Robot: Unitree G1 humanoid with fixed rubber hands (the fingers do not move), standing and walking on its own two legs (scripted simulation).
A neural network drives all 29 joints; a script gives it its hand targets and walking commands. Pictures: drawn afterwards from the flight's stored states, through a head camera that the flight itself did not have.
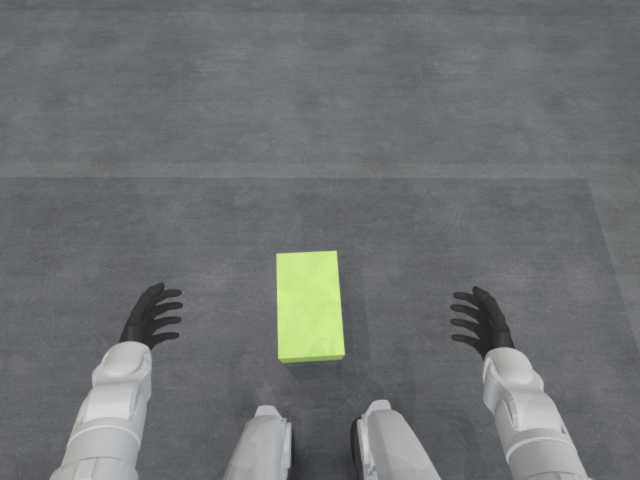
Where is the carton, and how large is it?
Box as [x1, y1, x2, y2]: [276, 251, 344, 362]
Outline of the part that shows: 336,251 276,254 278,358 282,362 340,359 344,354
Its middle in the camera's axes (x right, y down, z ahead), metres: -0.03 +0.17 +1.04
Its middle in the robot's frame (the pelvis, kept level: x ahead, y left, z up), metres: +0.46 +0.02 -0.62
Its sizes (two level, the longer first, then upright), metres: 0.269 0.161 0.141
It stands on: the floor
